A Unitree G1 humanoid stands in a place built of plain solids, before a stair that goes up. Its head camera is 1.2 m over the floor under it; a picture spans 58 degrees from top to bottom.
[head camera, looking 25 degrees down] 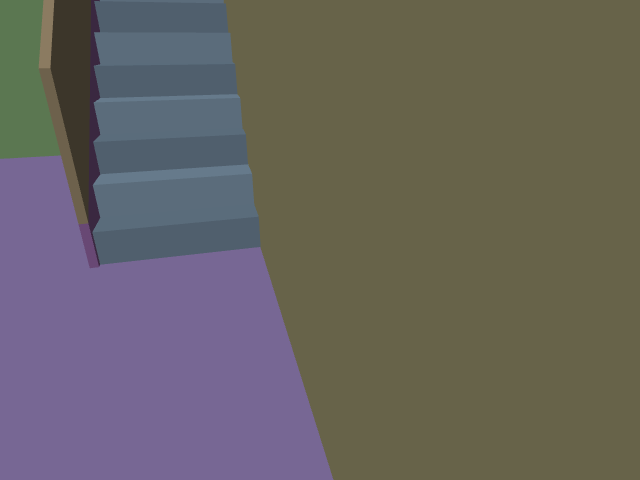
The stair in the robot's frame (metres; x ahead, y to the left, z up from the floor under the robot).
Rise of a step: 0.21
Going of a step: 0.23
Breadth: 0.94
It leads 15 degrees to the left of straight ahead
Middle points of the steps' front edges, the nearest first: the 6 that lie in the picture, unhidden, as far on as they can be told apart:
2.35 0.83 0.21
2.57 0.89 0.41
2.80 0.95 0.62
3.02 1.01 0.83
3.25 1.07 1.03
3.47 1.12 1.24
